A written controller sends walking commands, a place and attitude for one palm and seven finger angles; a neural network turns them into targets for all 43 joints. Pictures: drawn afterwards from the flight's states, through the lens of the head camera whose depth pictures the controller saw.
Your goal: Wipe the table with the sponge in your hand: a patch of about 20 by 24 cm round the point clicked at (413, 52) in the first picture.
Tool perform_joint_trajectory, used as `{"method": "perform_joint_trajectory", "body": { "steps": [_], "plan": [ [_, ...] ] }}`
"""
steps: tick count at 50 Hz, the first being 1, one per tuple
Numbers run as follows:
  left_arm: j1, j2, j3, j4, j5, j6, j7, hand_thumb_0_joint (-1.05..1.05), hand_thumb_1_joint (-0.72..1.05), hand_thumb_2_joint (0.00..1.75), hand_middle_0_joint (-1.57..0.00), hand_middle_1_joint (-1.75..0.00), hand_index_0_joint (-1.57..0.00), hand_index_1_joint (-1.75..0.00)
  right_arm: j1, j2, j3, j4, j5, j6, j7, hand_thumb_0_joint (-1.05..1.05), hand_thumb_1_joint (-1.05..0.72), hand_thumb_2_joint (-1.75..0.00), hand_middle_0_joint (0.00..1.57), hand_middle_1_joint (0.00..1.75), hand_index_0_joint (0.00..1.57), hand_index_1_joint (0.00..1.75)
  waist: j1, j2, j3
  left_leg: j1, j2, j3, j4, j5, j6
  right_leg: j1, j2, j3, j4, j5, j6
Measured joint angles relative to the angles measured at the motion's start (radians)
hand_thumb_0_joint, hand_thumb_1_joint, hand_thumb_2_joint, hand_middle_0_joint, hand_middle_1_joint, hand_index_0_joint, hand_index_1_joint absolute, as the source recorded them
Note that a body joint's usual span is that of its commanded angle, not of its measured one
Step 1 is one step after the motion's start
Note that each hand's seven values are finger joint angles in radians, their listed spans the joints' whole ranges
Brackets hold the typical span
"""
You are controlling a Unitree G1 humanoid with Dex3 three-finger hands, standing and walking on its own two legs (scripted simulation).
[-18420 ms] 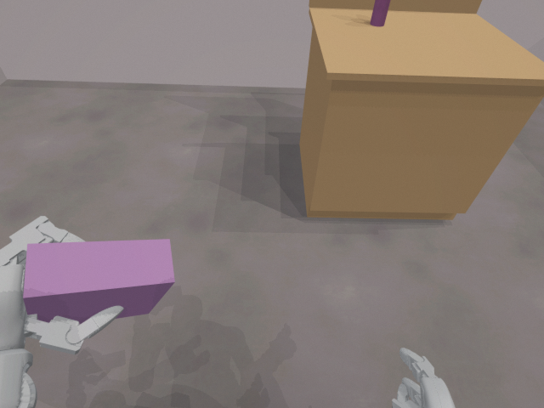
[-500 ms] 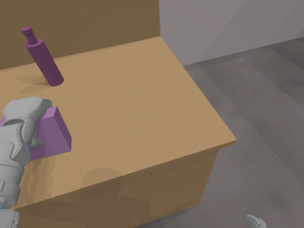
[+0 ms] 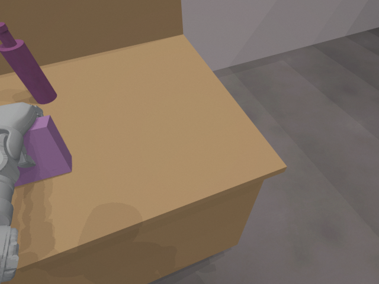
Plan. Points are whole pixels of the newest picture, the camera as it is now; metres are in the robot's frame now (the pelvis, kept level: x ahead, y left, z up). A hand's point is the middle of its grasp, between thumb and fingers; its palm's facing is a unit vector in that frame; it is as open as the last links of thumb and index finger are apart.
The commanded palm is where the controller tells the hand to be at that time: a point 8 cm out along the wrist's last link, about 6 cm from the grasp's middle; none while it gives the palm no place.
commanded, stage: wipe forward along the first lane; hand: left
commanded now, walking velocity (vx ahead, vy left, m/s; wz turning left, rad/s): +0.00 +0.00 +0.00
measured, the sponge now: (33, 159) +0.35 +0.38 +0.07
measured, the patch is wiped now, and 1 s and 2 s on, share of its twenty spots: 0.50 0.70 0.85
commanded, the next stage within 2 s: slide across to the middle lane in 0.22 s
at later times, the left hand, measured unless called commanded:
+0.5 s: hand (25, 126) +0.41 +0.40 +0.12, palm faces -0.15 +0.06 -0.99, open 9.7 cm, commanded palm +0.40 +0.37 +0.16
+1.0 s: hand (55, 116) +0.44 +0.34 +0.12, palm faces -0.07 +0.01 -1.00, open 9.7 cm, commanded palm +0.43 +0.32 +0.17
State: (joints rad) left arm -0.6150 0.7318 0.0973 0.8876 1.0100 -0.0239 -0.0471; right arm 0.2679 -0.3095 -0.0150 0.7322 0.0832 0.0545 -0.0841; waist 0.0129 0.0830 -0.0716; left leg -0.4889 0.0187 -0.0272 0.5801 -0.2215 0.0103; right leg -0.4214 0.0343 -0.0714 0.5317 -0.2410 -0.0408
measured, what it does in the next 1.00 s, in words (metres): shifts its weight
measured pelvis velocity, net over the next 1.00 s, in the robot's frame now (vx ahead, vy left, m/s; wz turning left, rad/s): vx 0.05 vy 0.03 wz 0.03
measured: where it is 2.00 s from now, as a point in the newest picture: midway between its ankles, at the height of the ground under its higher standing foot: outside the picture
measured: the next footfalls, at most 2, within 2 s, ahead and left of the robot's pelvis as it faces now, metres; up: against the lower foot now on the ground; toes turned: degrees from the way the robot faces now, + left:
none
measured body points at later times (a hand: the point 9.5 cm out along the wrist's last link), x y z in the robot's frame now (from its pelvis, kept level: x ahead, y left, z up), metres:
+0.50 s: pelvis +0.02 +0.03 +0.00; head +0.06 +0.01 +0.45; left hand +0.41 +0.39 +0.17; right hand +0.11 -0.25 -0.13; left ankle +0.04 +0.12 -0.73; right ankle +0.01 -0.10 -0.73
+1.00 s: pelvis +0.05 +0.03 +0.01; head +0.08 +0.01 +0.46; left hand +0.44 +0.33 +0.17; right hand +0.23 -0.20 -0.11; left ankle +0.04 +0.12 -0.73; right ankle +0.01 -0.10 -0.73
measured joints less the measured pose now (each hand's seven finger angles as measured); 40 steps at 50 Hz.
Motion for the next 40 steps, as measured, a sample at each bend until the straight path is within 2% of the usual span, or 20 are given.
{"method": "perform_joint_trajectory", "body": {
  "steps": [18,22,25,30,37,40],
  "plan": [
    [-0.082,0.018,-0.004,0.064,0.029,0.0,0.001,0.02,-0.57,1.15,-0.84,-1.32,-0.84,-1.36,0.009,0.01,0.005,-0.009,-0.002,0.017,0.013,0.01,-0.91,-0.9,0.2,0.3,0.2,0.3,-0.013,-0.02,-0.015,-0.017,-0.016,0.015,-0.009,-0.008,0.017,-0.01,-0.016,0.016,-0.028,0.003,0.025],
    [-0.069,0.008,-0.032,0.022,0.039,0.008,0.002,0.02,-0.57,1.15,-0.83,-1.32,-0.83,-1.37,0.018,0.012,-0.004,-0.012,-0.005,0.019,0.015,0.01,-0.91,-0.9,0.2,0.3,0.2,0.3,-0.006,-0.021,-0.013,-0.005,-0.021,0.019,-0.019,-0.01,0.022,0.003,-0.021,0.02,-0.04,0.004,0.03],
    [-0.034,-0.008,-0.046,-0.031,0.027,0.016,0.019,0.02,-0.56,1.15,-0.83,-1.33,-0.83,-1.37,0.02,0.016,-0.01,-0.006,-0.002,0.021,0.014,0.01,-0.91,-0.9,0.2,0.3,0.2,0.3,0.003,-0.019,-0.011,0.016,-0.027,0.023,-0.032,-0.011,0.027,0.024,-0.026,0.024,-0.053,0.004,0.035],
    [-0.009,-0.045,-0.08,-0.096,-0.011,0.06,0.043,0.02,-0.55,1.14,-0.81,-1.35,-0.81,-1.39,0.004,0.028,-0.008,0.015,0.003,0.013,0.014,0.01,-0.91,-0.9,0.2,0.3,0.2,0.3,0.02,-0.024,-0.001,0.059,-0.041,0.019,-0.057,-0.01,0.033,0.066,-0.039,0.02,-0.072,-0.001,0.041],
    [-0.012,-0.113,-0.155,-0.175,-0.031,0.151,0.043,0.01,-0.53,1.14,-0.79,-1.37,-0.79,-1.41,-0.052,0.043,0.006,0.011,0.001,-0.008,0.02,0.01,-0.91,-0.9,0.2,0.3,0.2,0.3,0.034,-0.027,0.006,0.1,-0.057,0.007,-0.079,-0.01,0.037,0.112,-0.054,0.007,-0.089,-0.01,0.042],
    [-0.017,-0.142,-0.172,-0.198,-0.021,0.182,0.038,0.01,-0.53,1.14,-0.79,-1.37,-0.79,-1.41,-0.081,0.048,0.015,-0.001,-0.002,-0.012,0.023,0.01,-0.91,-0.9,0.2,0.3,0.2,0.3,0.035,-0.027,0.006,0.111,-0.06,0.005,-0.085,-0.012,0.037,0.122,-0.057,0.006,-0.093,-0.014,0.042]
  ]
}}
